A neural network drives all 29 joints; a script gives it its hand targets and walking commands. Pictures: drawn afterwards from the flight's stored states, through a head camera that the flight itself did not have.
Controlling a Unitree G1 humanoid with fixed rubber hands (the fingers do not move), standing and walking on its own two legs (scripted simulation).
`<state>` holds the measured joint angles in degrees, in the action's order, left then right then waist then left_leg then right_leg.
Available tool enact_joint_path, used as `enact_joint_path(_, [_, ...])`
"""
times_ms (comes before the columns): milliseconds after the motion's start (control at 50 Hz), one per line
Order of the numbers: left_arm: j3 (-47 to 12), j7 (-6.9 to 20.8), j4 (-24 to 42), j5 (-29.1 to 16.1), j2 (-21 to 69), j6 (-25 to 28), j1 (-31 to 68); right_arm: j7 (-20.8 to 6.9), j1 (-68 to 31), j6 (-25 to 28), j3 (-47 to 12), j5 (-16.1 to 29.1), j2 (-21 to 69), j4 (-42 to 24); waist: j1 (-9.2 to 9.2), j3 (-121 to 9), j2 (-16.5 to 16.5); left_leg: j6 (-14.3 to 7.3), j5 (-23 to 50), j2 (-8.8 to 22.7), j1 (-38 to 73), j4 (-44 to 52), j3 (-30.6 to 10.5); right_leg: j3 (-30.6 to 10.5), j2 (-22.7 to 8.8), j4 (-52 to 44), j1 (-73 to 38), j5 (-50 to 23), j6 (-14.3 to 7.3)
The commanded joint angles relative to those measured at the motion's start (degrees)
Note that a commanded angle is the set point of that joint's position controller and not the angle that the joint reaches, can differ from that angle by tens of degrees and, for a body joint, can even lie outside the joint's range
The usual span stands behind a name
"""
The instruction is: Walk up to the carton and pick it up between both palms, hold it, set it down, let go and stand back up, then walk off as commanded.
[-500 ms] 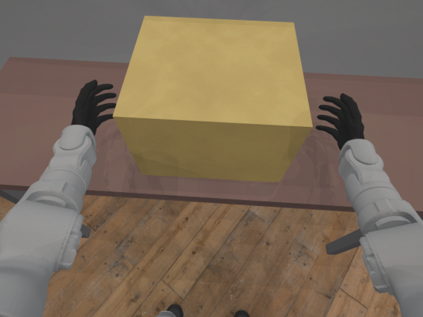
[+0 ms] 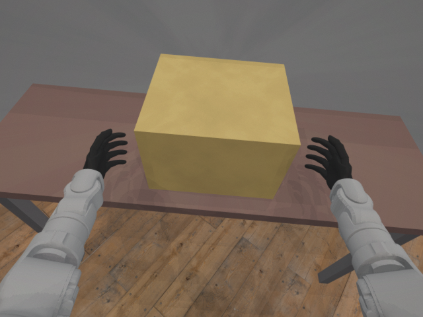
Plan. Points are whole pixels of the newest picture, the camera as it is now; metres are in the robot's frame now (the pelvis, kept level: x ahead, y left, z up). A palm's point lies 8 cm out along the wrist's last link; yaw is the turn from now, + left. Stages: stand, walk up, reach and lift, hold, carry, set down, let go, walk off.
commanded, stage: set down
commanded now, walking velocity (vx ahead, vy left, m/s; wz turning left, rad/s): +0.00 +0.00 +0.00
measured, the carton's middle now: (216, 126) +0.54 +0.01 +0.02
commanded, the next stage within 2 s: none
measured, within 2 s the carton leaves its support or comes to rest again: neither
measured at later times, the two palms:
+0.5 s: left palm (88, 196) +0.31 +0.24 +0.05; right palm (347, 221) +0.30 -0.24 +0.04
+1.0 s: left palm (66, 246) +0.22 +0.25 +0.04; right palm (353, 266) +0.22 -0.22 +0.04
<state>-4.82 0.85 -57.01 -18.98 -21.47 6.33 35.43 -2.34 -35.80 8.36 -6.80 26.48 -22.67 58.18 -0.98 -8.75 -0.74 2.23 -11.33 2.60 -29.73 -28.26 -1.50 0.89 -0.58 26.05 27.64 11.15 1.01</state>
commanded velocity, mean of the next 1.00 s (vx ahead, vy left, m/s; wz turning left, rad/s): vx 0.00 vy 0.00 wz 0.00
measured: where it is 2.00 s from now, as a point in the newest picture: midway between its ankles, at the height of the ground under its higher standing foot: outside the picture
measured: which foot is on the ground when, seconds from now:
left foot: down 0.00-1.00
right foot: down 0.00-1.00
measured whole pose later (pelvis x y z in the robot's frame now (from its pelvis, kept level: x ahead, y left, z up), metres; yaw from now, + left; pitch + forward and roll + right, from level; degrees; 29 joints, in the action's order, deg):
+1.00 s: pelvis +0.01 +0.00 +0.01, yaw -2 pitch -1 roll +0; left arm 2.4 -0.9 -4.2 -13.1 -18.0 -2.8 -14.2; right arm -0.4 15.7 1.3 1.3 17.0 -15.2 5.2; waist -2.3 0.5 -0.3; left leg 1.8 -10.5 2.6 -7.2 -19.0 0.9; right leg -1.1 -0.7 16.8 6.0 9.6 0.9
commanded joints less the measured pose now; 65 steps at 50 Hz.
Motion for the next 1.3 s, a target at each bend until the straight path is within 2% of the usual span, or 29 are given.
enact_joint_path(0, [5.42, 0.16, 17.24, 1.69, -10.68, 2.05, 21.17, 0.92, -16.43, 3.16, 5.71, -1.6, -12.02, -11.93, 1.05, -25.22, 4.88, 2.12, 20.73, -4.23, 17.9, 1.71, 3.93, 1.95, 3.68, -1.77, -15.24, -16.74, 0.05])
enact_joint_path(20, [6.32, 0.16, 21.13, 2.75, -8.97, 1.85, 11.54, 0.92, -6.57, 3.93, 3.86, -0.65, -10.37, -14.65, 0.05, -24.39, 4.17, 1.96, 23.31, -4.26, 20.74, 2.31, 3.73, 2.07, 3.93, -2.36, -18.0, -19.99, 0.11])
enact_joint_path(60, [6.97, 0.65, 21.31, 2.19, -9.63, 1.16, 14.5, 1.44, -10.33, 3.46, 4.65, -2.03, -9.83, -18.57, 0.45, -22.13, 2.86, 1.65, 22.0, -4.88, 19.21, 2.69, 4.36, 1.34, 3.54, -2.87, -18.6, -18.61, 0.49])
enact_joint_path(80, [7.49, 0.73, 24.65, 2.86, -8.15, 0.9, 6.04, 1.54, -2.23, 4.06, 4.7, -2.33, -9.51, -20.87, 0.65, -21.2, 2.08, 1.47, 23.53, -4.8, 21.42, 3.76, 3.94, 1.58, 3.78, -3.49, -20.87, -21.39, 0.56])
enact_joint_path(100, [7.61, 0.94, 24.87, 2.68, -9.12, 0.56, 8.98, 1.81, -5.19, 3.83, 5.8, -2.63, -9.77, -23.01, 0.72, -20.52, 2.77, 1.5, 21.9, -5.09, 20.7, 3.93, 4.13, 1.15, 3.61, -3.79, -20.14, -19.15, 0.54])
enact_joint_path(220, [8.18, 0.72, 28.42, -0.89, -9.93, 0.26, 4.65, 2.7, -1.64, 1.94, 8.65, -5.75, -7.24, -34.86, 0.57, -16.87, -1.58, -0.49, 11.7, -5.06, 17.35, 6.38, 4.16, 0.33, 2.59, -5.51, -20.56, -10.37, 0.43])
enact_joint_path(280, [8.75, 0.41, 31.9, -0.71, -9.38, -0.27, -0.79, 2.67, 4.19, 0.85, 8.68, -5.84, -6.92, -38.42, -0.17, -15.66, -1.4, -0.35, 11.97, -4.53, 19.33, 6.95, 4.08, 0.03, 2.67, -5.93, -21.36, -10.78, 0.1])
enact_joint_path(380, [10.42, 0.49, 35.53, 1.15, -8.52, -1.99, -6.13, 3.01, 10.12, -0.64, 8.46, -6.21, -6.19, -40.67, -0.89, -13.68, -0.58, -0.19, 14.87, -4.24, 21.31, 7.52, 3.84, -0.99, 2.6, -6.68, -23.02, -12.56, -0.18])
enact_joint_path(400, [11.34, 0.43, 38.23, 2.05, -8.09, -2.59, -11.37, 3.0, 14.64, -0.35, 8.1, -5.64, -6.24, -42.53, -1.45, -13.51, -1.03, -0.08, 16.5, -4.24, 22.97, 7.97, 3.95, -0.73, 2.95, -6.99, -24.73, -13.9, -0.09])
enact_joint_path(440, [11.96, 0.5, 39.05, 3.07, -7.95, -3.58, -11.02, 3.23, 14.55, -0.81, 8.61, -6.06, -5.73, -42.06, -0.99, -11.85, 0.2, 0.01, 17.41, -4.11, 22.95, 7.77, 3.57, -1.37, 2.75, -7.4, -24.94, -14.3, -0.3])
enact_joint_path(480, [12.01, 0.26, 44.14, 4.36, -7.03, -4.44, -16.41, 3.24, 20.59, -0.76, 9.43, -6.36, -5.16, -43.98, -0.49, -10.22, 1.24, 0.51, 19.74, -4.03, 25.75, 8.32, 3.37, -1.1, 3.08, -8.19, -25.48, -16.14, -0.65])
enact_joint_path(500, [12.77, 0.45, 44.78, 4.94, -6.8, -5.17, -17.75, 3.3, 20.89, -0.85, 8.41, -5.78, -4.83, -44.68, -1.45, -8.96, 0.89, 0.44, 20.51, -4.18, 26.14, 8.25, 3.68, -1.4, 3.06, -8.5, -25.74, -16.13, -0.51])
enact_joint_path(520, [12.53, 0.48, 46.1, 5.31, -5.97, -5.6, -19.81, 3.42, 22.89, -0.96, 8.78, -5.88, -4.84, -45.88, -1.02, -7.73, 0.98, 0.34, 21.03, -4.11, 26.82, 8.35, 3.49, -1.28, 3.12, -8.92, -25.65, -15.99, -0.81])
enact_joint_path(540, [13.13, 0.43, 45.74, 5.6, -6.43, -5.98, -18.8, 3.35, 22.1, -1.43, 8.6, -5.97, -4.16, -46.38, -1.35, -6.4, 1.51, 0.32, 20.48, -4.18, 25.83, 8.47, 3.53, -1.69, 2.88, -9.18, -25.15, -15.01, -0.96])
enact_joint_path(580, [13.3, 0.37, 50.14, 6.43, -5.14, -6.67, -25.74, 3.29, 28.33, -1.57, 8.44, -6.16, -3.86, -49.13, -1.2, -4.34, 0.87, 0.4, 21.08, -3.97, 28.06, 9.05, 3.43, -1.22, 3.02, -10.16, -25.74, -15.36, -1.08])
enact_joint_path(600, [13.21, 0.36, 49.23, 5.99, -6.08, -6.96, -20.79, 3.43, 24.16, -2.23, 9.77, -6.85, -3.7, -49.43, -0.72, -3.75, 1.46, 0.04, 18.65, -4.18, 26.14, 9.04, 3.69, -1.78, 2.61, -10.43, -23.91, -11.97, -1.26])
enact_joint_path(660, [12.86, -0.03, 54.46, 5.96, -4.85, -7.13, -28.69, 3.09, 32.29, -2.72, 10.34, -7.3, -2.48, -53.23, -0.41, -1.54, 1.77, 0.13, 18.19, -3.78, 28.19, 9.82, 3.22, -1.49, 2.56, -11.41, -23.89, -10.98, -1.91])
enact_joint_path(680, [12.96, -0.18, 54.68, 5.5, -5.65, -7.06, -25.08, 3.13, 28.62, -3.03, 10.99, -7.7, -2.52, -54.42, -0.68, -2.02, 2.51, 0.14, 16.3, -4.02, 26.96, 9.52, 3.64, -2.04, 2.22, -11.43, -22.24, -8.31, -2.02])
enact_joint_path(700, [12.24, -0.29, 56.62, 5.62, -4.65, -7.12, -30.19, 3.06, 34.04, -3.14, 10.79, -7.69, -1.66, -55.77, -0.15, -0.75, 2.5, 0.06, 15.94, -3.88, 28.1, 10.22, 3.33, -1.88, 2.09, -11.98, -22.63, -8.37, -2.18])
enact_joint_path(720, [12.35, -0.53, 56.87, 4.97, -5.33, -6.85, -26.43, 3.08, 30.33, -3.55, 11.69, -8.46, -1.79, -57.23, -0.33, -1.49, 2.33, 0.05, 14.83, -3.78, 26.91, 9.98, 3.58, -1.71, 2.12, -11.68, -21.49, -6.31, -2.31])
enact_joint_path(740, [12.64, -0.78, 57.15, 5.26, -5.37, -6.74, -29.28, 2.86, 33.47, -3.73, 12.11, -8.51, -1.75, -57.37, -0.36, -0.57, 3.1, 0.13, 13.74, -3.63, 26.21, 10.15, 3.3, -1.97, 2.0, -11.83, -21.48, -5.69, -2.68])
enact_joint_path(800, [11.57, -1.28, 61.46, 5.09, -4.74, -6.19, -34.44, 2.54, 38.46, -3.69, 12.55, -8.75, -1.13, -60.03, -0.1, -1.31, 3.68, 0.51, 15.82, -3.37, 28.24, 9.96, 3.08, -1.75, 2.16, -11.75, -21.66, -7.52, -3.11])
enact_joint_path(880, [11.55, -1.73, 63.97, 6.2, -3.77, -5.73, -41.87, 2.2, 44.7, -3.39, 12.23, -9.1, -0.84, -62.51, -0.8, -0.83, 2.99, 0.92, 18.23, -3.01, 29.81, 9.63, 2.98, -1.75, 2.37, -12.04, -22.29, -9.11, -3.25])
enact_joint_path(920, [11.87, -2.06, 63.88, 6.4, -4.4, -5.56, -40.95, 2.0, 43.72, -3.53, 12.33, -9.42, -0.51, -63.31, -1.13, 0.45, 3.05, 0.83, 16.27, -3.14, 27.78, 9.68, 3.27, -2.08, 2.27, -12.03, -21.14, -6.1, -3.48])
enact_joint_path(960, [12.14, -2.33, 64.51, 6.01, -5.02, -5.61, -41.04, 1.83, 43.42, -3.99, 13.17, -10.05, -0.74, -65.54, -1.16, 1.94, 1.11, 0.39, 12.6, -2.97, 26.03, 10.37, 3.66, -2.21, 2.23, -12.37, -20.69, -3.28, -3.34])
enact_joint_path(980, [12.55, -2.2, 65.2, 7.2, -3.82, -5.97, -47.66, 1.79, 50.34, -3.97, 13.05, -10.34, -0.47, -64.38, -0.73, 3.85, 1.07, 0.28, 13.08, -2.94, 28.11, 11.12, 3.57, -2.39, 2.03, -13.29, -21.42, -4.79, -3.37])
enact_joint_path(1000, [12.77, -2.11, 65.66, 6.61, -4.94, -5.69, -43.41, 2.08, 46.6, -4.16, 12.78, -10.08, -0.15, -65.66, -1.45, 3.32, 0.66, 0.17, 12.2, -3.21, 27.16, 10.74, 4.06, -2.98, 1.69, -13.16, -20.51, -3.2, -3.31])
enact_joint_path(1120, [12.0, -2.16, 66.05, 6.2, -3.55, -6.26, -47.85, 1.73, 51.37, -4.73, 13.49, -11.2, 0.37, -68.55, -1.55, 6.54, -0.32, -0.05, 10.62, -2.92, 27.84, 11.51, 4.39, -3.18, 1.61, -13.83, -19.5, -1.32, -3.37])
enact_joint_path(1280, [10.27, -3.35, 67.34, 5.99, -3.27, -5.07, -49.85, 0.44, 54.17, -5.02, 14.07, -12.31, 1.12, -69.49, -2.4, 6.65, 1.86, -0.06, 8.42, -2.35, 26.62, 11.54, 4.67, -3.68, 1.52, -13.22, -19.58, 1.05, -3.78])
